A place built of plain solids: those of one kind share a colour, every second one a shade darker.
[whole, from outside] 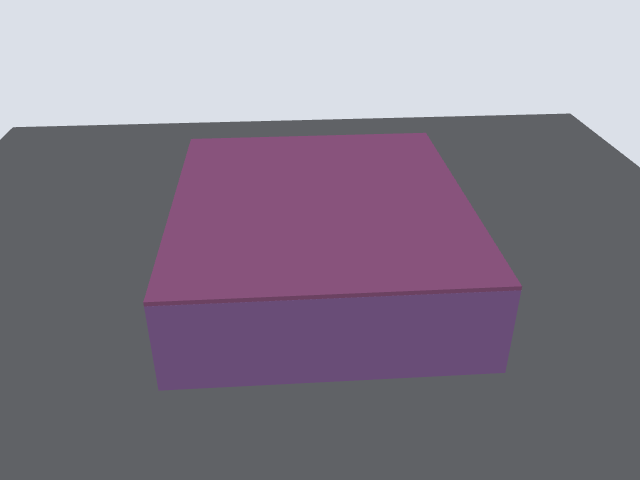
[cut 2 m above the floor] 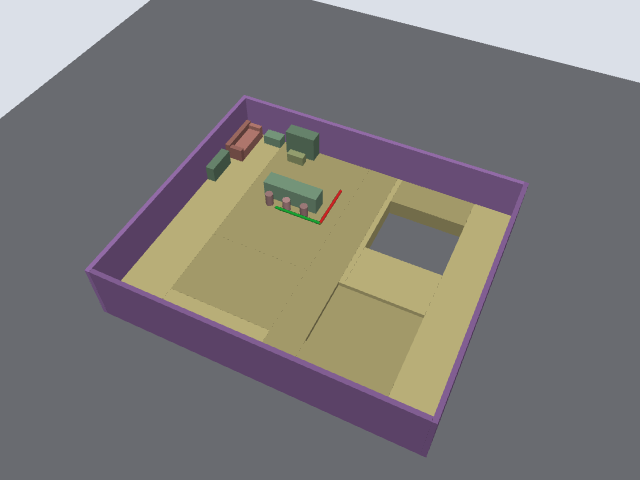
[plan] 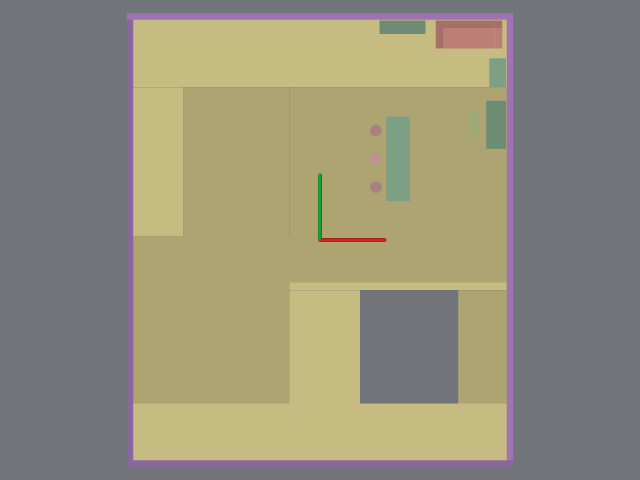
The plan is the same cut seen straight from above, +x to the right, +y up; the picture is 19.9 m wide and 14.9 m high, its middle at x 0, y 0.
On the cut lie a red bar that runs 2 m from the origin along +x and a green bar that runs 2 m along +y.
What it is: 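A home; one open living floor with 3 sunken areas, their rims bare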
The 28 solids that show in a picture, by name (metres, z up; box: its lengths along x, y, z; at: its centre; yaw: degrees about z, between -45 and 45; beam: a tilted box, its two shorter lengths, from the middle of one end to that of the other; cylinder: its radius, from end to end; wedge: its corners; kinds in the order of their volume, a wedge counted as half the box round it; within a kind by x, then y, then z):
{
 "floor_1": {"box": [1.56, 4.61, 0.86], "at": [-5.02, 2.44, 0.38]},
 "floor_2": {"box": [1.76, 3.76, 0.86], "at": [-4.92, -3.2, 0.38]},
 "floor_3": {"box": [3.28, 4.61, 0.86], "at": [-2.6, 2.44, 0.38]},
 "floor_4": {"box": [3.08, 3.76, 0.66], "at": [-2.5, -3.2, 0.28]},
 "floor_5": {"box": [11.6, 1.76, 0.86], "at": [0.0, -5.96, 0.38]},
 "floor_6": {"box": [11.6, 1.45, 0.86], "at": [0.0, -0.59, 0.38]},
 "floor_7": {"box": [11.6, 2.09, 0.86], "at": [0.0, 5.79, 0.38]},
 "floor_8": {"box": [2.2, 3.52, 0.86], "at": [0.14, -3.31, 0.38]},
 "floor_9": {"box": [6.76, 0.24, 0.86], "at": [2.42, -1.44, 0.38]},
 "floor_10": {"box": [6.76, 4.61, 0.86], "at": [2.42, 2.44, 0.38]},
 "floor_11": {"box": [1.51, 3.52, 0.86], "at": [5.04, -3.31, 0.38]},
 "wall_1": {"box": [0.2, 13.67, 3.55], "at": [-5.9, 0.0, 1.73]},
 "wall_2": {"box": [12.0, 0.2, 3.55], "at": [0.0, -6.94, 1.73]},
 "wall_3": {"box": [12.0, 0.2, 3.55], "at": [0.0, 6.94, 1.73]},
 "wall_4": {"box": [0.2, 13.67, 3.55], "at": [5.9, 0.0, 1.73]},
 "roof_1": {"box": [12.0, 14.07, 0.16], "at": [0.0, 0.0, 3.58]},
 "case_1": {"box": [0.73, 2.64, 0.9], "at": [2.42, 2.52, 1.26]},
 "case_2": {"box": [1.43, 0.42, 0.78], "at": [2.56, 6.61, 1.2]},
 "case_3": {"box": [0.61, 1.49, 1.29], "at": [5.47, 3.58, 1.45]},
 "case_4": {"box": [0.52, 0.91, 0.5], "at": [5.52, 5.19, 1.06]},
 "sofa_1": {"box": [0.24, 0.64, 0.69], "at": [3.71, 6.26, 1.16]},
 "sofa_2": {"box": [1.59, 0.64, 0.49], "at": [4.62, 6.26, 1.05]},
 "sofa_3": {"box": [2.07, 0.24, 0.79], "at": [4.62, 6.7, 1.2]},
 "sofa_4": {"box": [0.24, 0.64, 0.69], "at": [5.54, 6.26, 1.16]},
 "stool_1": {"cylinder": 0.18, "from": [1.74, 1.64, 0.81], "to": [1.74, 1.64, 1.44]},
 "stool_2": {"cylinder": 0.18, "from": [1.74, 2.52, 0.81], "to": [1.74, 2.52, 1.44]},
 "stool_3": {"cylinder": 0.18, "from": [1.74, 3.4, 0.81], "to": [1.74, 3.4, 1.44]},
 "bench_1": {"box": [0.36, 0.85, 0.48], "at": [4.78, 3.58, 1.05]}
}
